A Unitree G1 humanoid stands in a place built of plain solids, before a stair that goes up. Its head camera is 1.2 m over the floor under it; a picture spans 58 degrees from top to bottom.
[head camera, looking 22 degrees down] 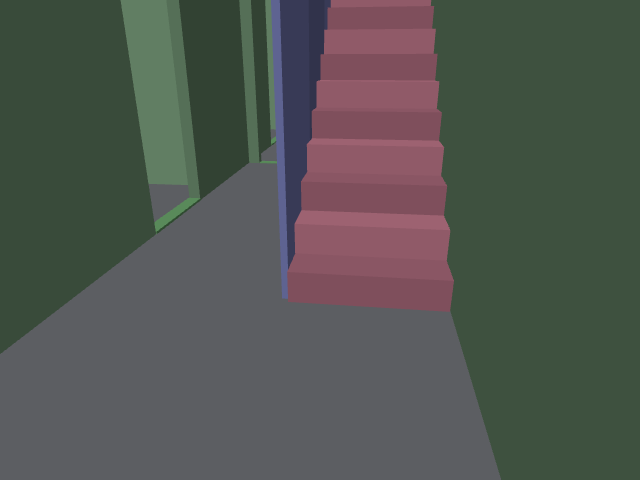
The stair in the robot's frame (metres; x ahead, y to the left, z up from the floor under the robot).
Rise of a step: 0.18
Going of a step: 0.25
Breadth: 0.86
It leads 7 degrees to the right of straight ahead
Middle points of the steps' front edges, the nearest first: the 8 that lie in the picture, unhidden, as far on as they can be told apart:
2.02 -0.25 0.18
2.26 -0.28 0.37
2.51 -0.31 0.55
2.76 -0.34 0.73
3.00 -0.37 0.91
3.25 -0.40 1.09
3.50 -0.43 1.28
3.74 -0.46 1.46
